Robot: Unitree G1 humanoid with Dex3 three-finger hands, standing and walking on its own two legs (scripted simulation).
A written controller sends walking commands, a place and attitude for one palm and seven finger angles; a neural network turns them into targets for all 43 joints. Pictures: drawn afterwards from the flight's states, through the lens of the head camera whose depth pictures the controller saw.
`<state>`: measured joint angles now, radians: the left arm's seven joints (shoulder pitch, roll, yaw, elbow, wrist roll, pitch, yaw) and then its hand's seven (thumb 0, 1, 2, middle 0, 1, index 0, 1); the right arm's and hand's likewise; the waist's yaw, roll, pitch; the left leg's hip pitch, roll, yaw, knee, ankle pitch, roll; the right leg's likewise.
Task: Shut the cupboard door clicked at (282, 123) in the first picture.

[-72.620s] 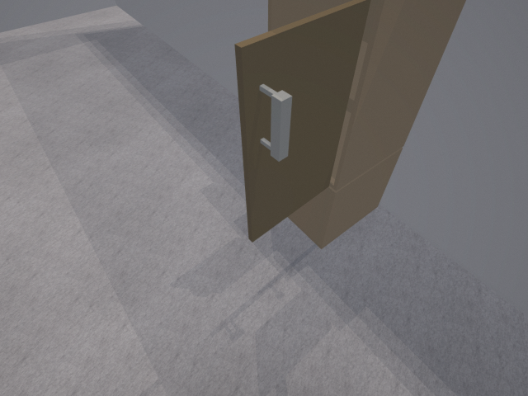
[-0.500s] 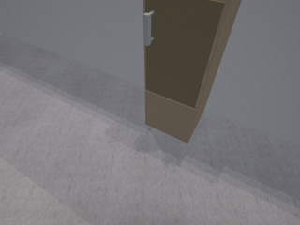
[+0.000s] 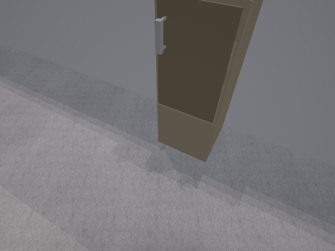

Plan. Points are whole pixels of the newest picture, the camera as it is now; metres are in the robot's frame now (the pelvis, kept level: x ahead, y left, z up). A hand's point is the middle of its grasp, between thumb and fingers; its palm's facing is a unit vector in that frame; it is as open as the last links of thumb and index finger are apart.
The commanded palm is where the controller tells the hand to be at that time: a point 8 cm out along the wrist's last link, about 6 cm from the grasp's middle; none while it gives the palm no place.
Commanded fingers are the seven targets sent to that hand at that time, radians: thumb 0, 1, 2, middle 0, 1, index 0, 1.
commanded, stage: look to check the result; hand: left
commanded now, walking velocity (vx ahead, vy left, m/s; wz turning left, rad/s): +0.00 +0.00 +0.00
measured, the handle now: (161, 35) +0.95 +0.08 +0.09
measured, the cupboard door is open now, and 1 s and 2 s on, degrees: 0 0 0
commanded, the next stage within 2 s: stand and wait in 0.50 s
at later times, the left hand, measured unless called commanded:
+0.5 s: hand out of the picture +0.04 +0.21 -0.17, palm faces +0.01 -0.97 -0.26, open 7.4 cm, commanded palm none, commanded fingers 0.00 0.90 0.90 -0.20 -0.30 -0.20 -0.30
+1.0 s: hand out of the picture +0.09 +0.23 -0.16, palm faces +0.00 -0.95 -0.31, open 7.4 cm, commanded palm none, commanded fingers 0.00 0.90 0.90 -0.20 -0.30 -0.20 -0.30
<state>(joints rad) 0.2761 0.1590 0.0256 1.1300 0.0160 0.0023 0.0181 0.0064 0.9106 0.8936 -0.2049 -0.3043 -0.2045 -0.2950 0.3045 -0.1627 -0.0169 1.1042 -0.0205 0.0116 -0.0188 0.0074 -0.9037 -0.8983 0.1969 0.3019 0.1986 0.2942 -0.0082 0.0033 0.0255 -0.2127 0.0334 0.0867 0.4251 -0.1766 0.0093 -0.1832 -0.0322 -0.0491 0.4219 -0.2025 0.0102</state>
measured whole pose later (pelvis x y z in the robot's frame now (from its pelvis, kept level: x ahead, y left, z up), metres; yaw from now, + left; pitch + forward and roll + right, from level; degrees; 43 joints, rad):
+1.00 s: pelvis +0.03 +0.00 +0.01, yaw +0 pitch -2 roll +0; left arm 0.15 0.30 0.02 1.14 0.01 -0.01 0.00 0.01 0.90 0.89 -0.21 -0.30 -0.21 -0.30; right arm 0.14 -0.31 -0.01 1.11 -0.02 0.00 0.00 0.01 -0.90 -0.90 0.20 0.30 0.20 0.29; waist 0.00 0.01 0.04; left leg -0.12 0.03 0.09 0.33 -0.17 0.00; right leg -0.09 -0.02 -0.05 0.31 -0.19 0.01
